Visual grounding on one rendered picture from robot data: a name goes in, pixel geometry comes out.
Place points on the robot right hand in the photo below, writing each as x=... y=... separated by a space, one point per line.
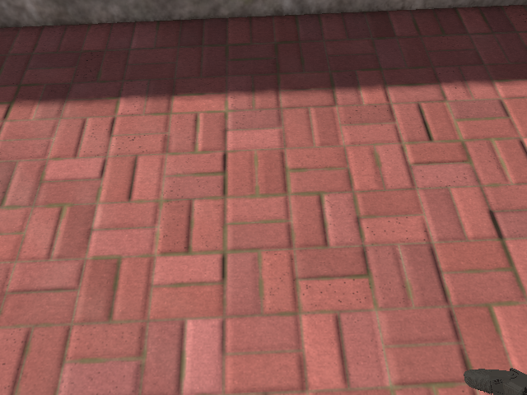
x=498 y=382

